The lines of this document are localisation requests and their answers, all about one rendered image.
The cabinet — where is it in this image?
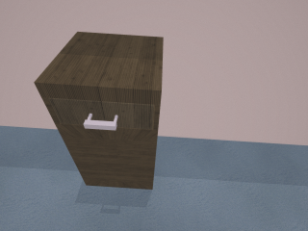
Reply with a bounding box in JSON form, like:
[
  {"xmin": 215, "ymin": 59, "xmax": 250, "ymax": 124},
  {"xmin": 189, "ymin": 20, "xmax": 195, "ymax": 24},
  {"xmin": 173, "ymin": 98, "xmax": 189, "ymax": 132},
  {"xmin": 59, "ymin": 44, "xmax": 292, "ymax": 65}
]
[{"xmin": 34, "ymin": 32, "xmax": 164, "ymax": 190}]

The drawer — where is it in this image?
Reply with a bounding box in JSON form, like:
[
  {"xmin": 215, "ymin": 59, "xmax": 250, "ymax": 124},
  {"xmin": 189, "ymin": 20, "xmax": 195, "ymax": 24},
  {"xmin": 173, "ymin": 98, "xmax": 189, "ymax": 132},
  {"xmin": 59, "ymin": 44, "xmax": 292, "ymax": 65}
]
[{"xmin": 48, "ymin": 97, "xmax": 154, "ymax": 130}]

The handle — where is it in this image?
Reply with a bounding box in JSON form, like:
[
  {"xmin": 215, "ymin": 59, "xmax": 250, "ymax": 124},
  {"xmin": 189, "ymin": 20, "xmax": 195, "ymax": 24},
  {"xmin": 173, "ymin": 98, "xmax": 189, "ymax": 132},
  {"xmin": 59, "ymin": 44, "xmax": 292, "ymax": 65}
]
[{"xmin": 83, "ymin": 114, "xmax": 118, "ymax": 131}]

